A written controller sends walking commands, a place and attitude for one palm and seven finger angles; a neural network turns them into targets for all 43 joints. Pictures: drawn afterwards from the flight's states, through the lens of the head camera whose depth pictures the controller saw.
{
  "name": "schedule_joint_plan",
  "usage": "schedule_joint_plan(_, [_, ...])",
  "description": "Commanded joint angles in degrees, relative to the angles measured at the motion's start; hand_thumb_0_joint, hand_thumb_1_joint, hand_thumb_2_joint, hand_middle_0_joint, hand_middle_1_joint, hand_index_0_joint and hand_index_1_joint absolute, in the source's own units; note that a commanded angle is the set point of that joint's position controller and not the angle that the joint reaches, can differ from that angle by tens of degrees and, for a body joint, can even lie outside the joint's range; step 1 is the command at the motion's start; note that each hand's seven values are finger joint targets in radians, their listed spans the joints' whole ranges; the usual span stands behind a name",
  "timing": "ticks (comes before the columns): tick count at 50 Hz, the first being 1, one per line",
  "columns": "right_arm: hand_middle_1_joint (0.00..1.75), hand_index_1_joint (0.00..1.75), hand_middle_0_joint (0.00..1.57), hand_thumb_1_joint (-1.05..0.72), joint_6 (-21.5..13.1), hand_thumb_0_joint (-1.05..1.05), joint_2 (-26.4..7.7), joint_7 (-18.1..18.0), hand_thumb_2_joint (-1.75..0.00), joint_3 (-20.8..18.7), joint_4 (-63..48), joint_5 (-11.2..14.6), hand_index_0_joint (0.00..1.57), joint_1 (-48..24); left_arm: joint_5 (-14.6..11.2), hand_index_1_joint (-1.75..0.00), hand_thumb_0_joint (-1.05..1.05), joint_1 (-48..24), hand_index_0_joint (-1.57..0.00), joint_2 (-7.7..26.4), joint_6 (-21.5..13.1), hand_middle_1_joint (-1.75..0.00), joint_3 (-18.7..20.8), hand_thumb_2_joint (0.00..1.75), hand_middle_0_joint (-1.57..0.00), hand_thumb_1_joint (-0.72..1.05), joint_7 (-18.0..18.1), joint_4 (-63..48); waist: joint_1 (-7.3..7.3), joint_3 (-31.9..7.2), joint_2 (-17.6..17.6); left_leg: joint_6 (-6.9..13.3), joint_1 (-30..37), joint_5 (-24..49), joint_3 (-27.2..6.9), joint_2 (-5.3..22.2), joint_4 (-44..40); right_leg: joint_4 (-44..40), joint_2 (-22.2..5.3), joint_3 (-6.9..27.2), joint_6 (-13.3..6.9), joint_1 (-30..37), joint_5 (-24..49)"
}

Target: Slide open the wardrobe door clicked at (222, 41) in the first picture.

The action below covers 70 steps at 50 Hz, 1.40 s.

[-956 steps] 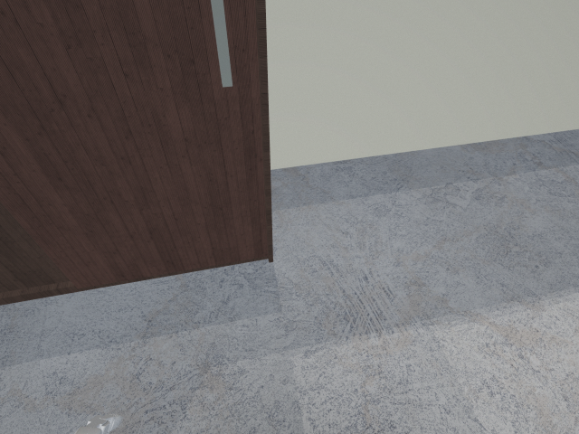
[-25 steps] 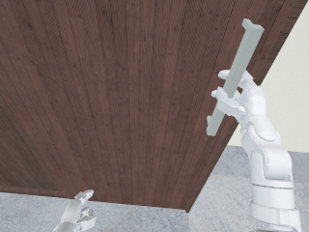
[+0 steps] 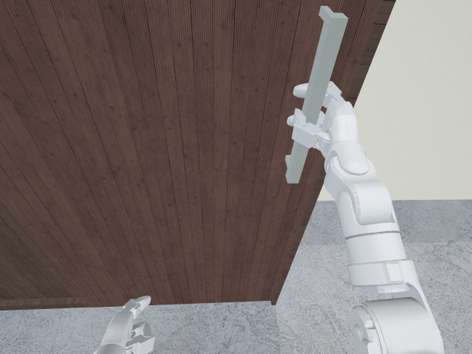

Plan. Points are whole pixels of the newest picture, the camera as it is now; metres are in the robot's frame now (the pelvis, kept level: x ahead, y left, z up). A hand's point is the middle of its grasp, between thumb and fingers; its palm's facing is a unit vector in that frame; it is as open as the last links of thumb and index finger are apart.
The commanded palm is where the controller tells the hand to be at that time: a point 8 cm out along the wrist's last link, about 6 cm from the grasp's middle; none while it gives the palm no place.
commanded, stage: tug the door sideways, standing still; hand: right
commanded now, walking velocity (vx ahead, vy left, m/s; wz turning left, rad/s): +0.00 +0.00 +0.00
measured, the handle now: (306, 108) +0.46 -0.11 +0.22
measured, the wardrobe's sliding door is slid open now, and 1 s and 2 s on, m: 0.00 0.02 0.19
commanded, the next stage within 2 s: step sideways, sliding the door along in 0.04 s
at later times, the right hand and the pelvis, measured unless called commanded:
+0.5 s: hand (292, 129) +0.41 -0.08 +0.21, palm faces +0.17 +0.98 -0.07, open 6.2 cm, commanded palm +0.38 -0.06 +0.22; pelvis +0.00 +0.05 -0.02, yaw +2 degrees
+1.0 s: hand (281, 128) +0.42 -0.06 +0.20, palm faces +0.37 +0.92 -0.10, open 6.7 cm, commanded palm +0.38 -0.02 +0.20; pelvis +0.08 +0.17 -0.01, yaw -3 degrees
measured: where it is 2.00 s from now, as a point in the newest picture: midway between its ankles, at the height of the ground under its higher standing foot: outside the picture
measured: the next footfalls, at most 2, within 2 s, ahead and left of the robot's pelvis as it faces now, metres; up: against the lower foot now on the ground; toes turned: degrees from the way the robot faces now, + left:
left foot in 0.48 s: +0.05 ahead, +0.16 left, +0.00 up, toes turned +7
left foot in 1.02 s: +0.19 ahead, +0.34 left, +0.00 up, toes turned +3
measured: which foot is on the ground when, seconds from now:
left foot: down 0.00-0.24, up 0.26-0.46, down 0.48-0.66, up 0.68-1.00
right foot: down 0.00-1.00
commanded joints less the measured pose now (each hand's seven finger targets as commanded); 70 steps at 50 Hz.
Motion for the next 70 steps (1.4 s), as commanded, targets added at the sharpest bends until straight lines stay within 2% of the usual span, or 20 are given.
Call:
schedule_joint_plan(1, [1.40, 1.40, 0.45, -0.90, -6.12, 0.00, 7.95, 4.67, -0.90, 11.76, -12.39, 2.23, 0.45, -35.47, 0.25, -0.30, 0.00, -6.81, -0.20, 5.75, -4.01, -0.30, 2.63, 0.90, -0.20, 0.90, 0.36, -7.51, 6.38, -18.08, 1.74, 2.09, -1.50, 17.78, -2.44, -2.85, -1.29, -1.63, -0.93, 2.95, -0.40, 11.30, 19.84])
schedule_joint_plan(7, [1.40, 1.40, 0.45, -0.90, -7.60, 0.00, 7.74, 4.42, -0.90, 10.99, -6.40, 2.73, 0.45, -38.34, 0.03, -0.30, 0.00, -5.40, -0.20, 6.05, -5.19, -0.30, 2.51, 0.90, -0.20, 0.90, 0.58, -5.63, 6.73, -16.15, 1.19, 2.07, -2.93, 14.19, -2.49, -2.91, -1.99, -2.76, -0.76, 3.07, -0.05, 9.55, 15.25])
schedule_joint_plan(8, [1.40, 1.40, 0.45, -0.90, -16.70, 0.00, -18.70, 1.53, -0.90, -5.59, -5.00, -0.70, 0.45, -31.64, 1.11, -0.30, 0.00, -5.52, -0.20, 9.29, -5.15, -0.30, 3.40, 0.90, -0.20, 0.90, 1.61, -5.84, 4.20, -11.93, 0.62, -0.04, -5.41, 5.68, -5.17, -0.27, -2.35, -3.30, -5.32, 2.61, -2.40, 1.14, 7.40])
schedule_joint_plan(12, [1.40, 1.40, 0.45, -0.90, -26.14, 0.00, -4.65, 2.28, -0.90, 5.64, -7.36, -0.61, 0.45, -27.08, 1.56, -0.30, 0.00, -6.69, -0.20, 7.08, -5.57, -0.30, 3.50, 0.90, -0.20, 0.90, 3.43, -6.68, 5.05, -10.62, -4.73, -0.08, -12.38, -7.25, -3.49, -2.84, 14.47, -11.67, -14.73, 14.80, -7.34, -0.05, -20.98])
schedule_joint_plan(14, [1.40, 1.40, 0.45, -0.90, -27.60, 0.00, -6.33, 2.03, -0.90, 5.22, -11.29, -0.31, 0.45, -30.12, 1.53, -0.30, 0.00, -5.74, -0.20, 6.84, -5.67, -0.30, 4.25, 0.90, -0.20, 0.90, 3.82, -7.18, 5.77, -11.68, -6.06, 0.49, -20.69, -10.85, -5.69, -2.74, 26.12, -11.78, -20.80, 22.90, -11.98, 7.40, -15.49])
schedule_joint_plan(17, [1.40, 1.40, 0.45, -0.90, -28.55, 0.00, -5.00, 2.09, -0.90, 6.19, -14.29, -0.42, 0.45, -29.46, 1.59, -0.30, 0.00, -5.40, -0.20, 6.55, -5.48, -0.30, 4.62, 0.90, -0.20, 0.90, 3.30, -6.61, 5.36, -12.28, -5.43, 0.78, -24.10, -12.41, -7.88, 0.26, 24.09, -5.42, -22.89, 16.92, -12.86, 14.88, 7.83])
schedule_joint_plan(23, [1.40, 1.40, 0.45, -0.90, -29.83, 0.00, -0.58, 3.16, -0.90, 10.81, -20.74, -1.59, 0.45, -28.16, -0.01, -0.30, 0.00, -6.86, -0.20, 6.03, -5.75, -0.30, 4.97, 0.90, -0.20, 0.90, 2.48, -9.20, 4.52, -15.30, -2.37, 2.38, 2.79, 2.51, -5.38, 0.08, 1.56, 12.44, -13.44, -0.58, -5.14, -0.66, 11.59])
schedule_joint_plan(26, [1.40, 1.40, 0.45, -0.90, -29.18, 0.00, -1.41, 2.98, -0.90, 10.91, -21.77, -2.71, 0.45, -23.26, -0.06, -0.30, 0.00, -8.33, -0.20, 4.55, -6.25, -0.30, 5.81, 0.90, -0.20, 0.90, 2.64, -8.51, 2.54, -11.05, 16.21, 12.36, 9.01, 18.60, -29.45, 16.10, -6.35, 36.13, -0.44, 0.00, -0.12, -19.99, -17.56])
schedule_joint_plan(30, [1.40, 1.40, 0.45, -0.90, -32.41, 0.00, 2.20, 3.51, -0.90, 14.48, -31.10, -3.58, 0.45, -26.10, 0.67, -0.30, 0.00, -7.38, -0.20, 3.45, -6.42, -0.30, 5.50, 0.90, -0.20, 0.90, 1.33, -8.35, 5.20, -13.54, 10.53, 9.69, 9.74, 46.54, -13.15, 11.27, 8.14, 14.06, -3.28, -1.85, -0.31, -9.36, -8.50])
schedule_joint_plan(31, [1.40, 1.40, 0.45, -0.90, -33.19, 0.00, 2.06, 3.46, -0.90, 14.48, -32.55, -3.48, 0.45, -25.04, 0.92, -0.30, 0.00, -7.21, -0.20, 3.63, -6.13, -0.30, 5.74, 0.90, -0.20, 0.90, 1.30, -8.40, 6.15, -15.82, 7.77, 6.73, 3.12, 43.59, -9.34, 8.42, 14.85, 3.10, -4.56, -3.11, -0.69, 2.04, 4.29])
schedule_joint_plan(33, [1.40, 1.40, 0.45, -0.90, -34.12, 0.00, 2.77, 4.25, -0.90, 15.90, -37.07, -1.65, 0.45, -24.65, 0.94, -0.30, 0.00, -6.70, -0.20, 8.04, -5.66, -0.30, 8.33, 0.90, -0.20, 0.90, -0.43, -10.47, 5.62, -22.80, -11.49, -0.08, -26.87, -11.51, -7.37, -0.71, 38.20, 0.94, -29.93, 22.97, -12.06, 30.73, 52.94])
schedule_joint_plan(34, [1.40, 1.40, 0.45, -0.90, -34.06, 0.00, 2.31, 4.46, -0.90, 14.52, -34.44, -1.88, 0.45, -23.96, 0.10, -0.30, 0.00, -7.67, -0.20, 8.93, -4.61, -0.30, 8.57, 0.90, -0.20, 0.90, -2.16, -12.06, 4.98, -21.82, -6.70, 1.70, -29.69, -17.16, -12.76, 0.03, 46.84, 2.49, -32.78, 23.76, -14.55, 31.17, 53.11])
schedule_joint_plan(37, [1.40, 1.40, 0.45, -0.90, -34.72, 0.00, -0.30, 5.09, -0.90, 12.89, -40.56, -2.74, 0.45, -25.74, 0.46, -0.30, 0.00, -8.21, -0.20, 7.53, -4.66, -0.30, 8.83, 0.90, -0.20, 0.90, -3.63, -10.77, 5.91, -14.26, -1.71, 0.09, -34.71, -14.22, -11.10, 2.53, 44.62, 2.06, -29.45, 14.01, -12.56, 25.68, 45.39])
schedule_joint_plan(46, [1.40, 1.40, 0.45, -0.90, -32.21, 0.00, -2.53, 5.63, -0.90, 11.39, -44.73, -2.89, 0.45, -11.47, 0.36, -0.30, 0.00, -7.51, -0.20, 6.21, -10.59, -0.30, 7.27, 0.90, -0.20, 0.90, -3.02, -15.21, 5.53, -13.34, -19.20, -1.94, -13.97, -0.25, 1.06, -2.90, 16.24, 4.94, -18.10, -7.46, -2.29, 21.53, 51.25])
schedule_joint_plan(49, [1.40, 1.40, 0.45, -0.90, -31.91, 0.00, -4.83, 5.03, -0.90, 9.74, -46.92, -3.36, 0.45, -7.52, -0.70, -0.30, 0.00, -8.35, -0.20, 5.29, -12.85, -0.30, 6.50, 0.90, -0.20, 0.90, -1.98, -14.73, 4.52, -12.73, -10.38, -2.43, 1.07, 23.54, 0.77, -2.13, 1.88, 15.48, -12.98, -8.42, -0.16, 12.23, 34.30])
schedule_joint_plan(52, [1.40, 1.40, 0.45, -0.90, -31.98, 0.00, -10.19, 3.91, -0.90, 6.15, -50.37, -4.49, 0.45, -1.88, 0.69, -0.30, 0.00, -7.60, -0.20, 2.66, -13.40, -0.30, 5.68, 0.90, -0.20, 0.90, -0.40, -12.39, 3.80, -12.90, 13.96, 3.70, 9.32, 71.95, -16.83, 15.55, 3.29, 30.51, -0.67, -4.46, 3.01, -10.07, -19.79])
schedule_joint_plan(54, [1.40, 1.40, 0.45, -0.90, -32.80, 0.00, -9.39, 2.85, -0.90, 5.68, -57.65, -4.14, 0.45, 0.46, 0.56, -0.30, 0.00, -7.17, -0.20, 3.97, -13.64, -0.30, 6.44, 0.90, -0.20, 0.90, -0.21, -11.27, 3.31, -20.14, 20.02, 7.06, 16.39, 72.32, -19.06, 16.70, 8.07, 31.14, -1.16, 0.58, 1.37, -12.81, -22.64])
schedule_joint_plan(57, [1.40, 1.40, 0.45, -0.90, -35.74, 0.00, -2.40, 2.46, -0.90, 12.21, -61.75, -4.40, 0.45, 1.43, 0.78, -0.30, 0.00, -8.21, -0.20, 3.91, -13.78, -0.30, 6.12, 0.90, -0.20, 0.90, -0.83, -10.65, 5.74, -20.78, 17.82, 4.32, 12.25, 65.28, -10.86, 11.79, 16.22, 6.39, -4.32, -1.46, 0.61, -2.88, -0.61])
schedule_joint_plan(60, [1.40, 1.40, 0.45, -0.90, -37.85, 0.00, 4.52, 4.33, -0.90, 19.50, -63.53, -4.41, 0.45, 3.82, 0.71, -0.30, 0.00, -9.14, -0.20, 6.38, -13.49, -0.30, 8.37, 0.90, -0.20, 0.90, -3.43, -15.89, 3.55, -22.72, -6.82, -0.62, -19.13, -14.46, -6.43, 1.17, 34.16, 4.44, -24.31, 6.74, -7.82, 24.71, 67.79])
schedule_joint_plan(70, [1.40, 1.40, 0.45, -0.90, -36.72, 0.00, 2.30, 4.45, -0.90, 19.78, -64.23, -6.08, 0.45, 13.42, 2.49, -0.30, 0.00, -4.85, -0.20, 4.43, -14.45, -0.30, 5.25, 0.90, -0.20, 0.90, -5.23, -16.54, 3.95, -12.16, -11.79, -0.96, -23.74, -4.16, -0.15, -2.28, 23.25, 4.99, -19.39, -5.06, -2.85, 29.00, 67.54])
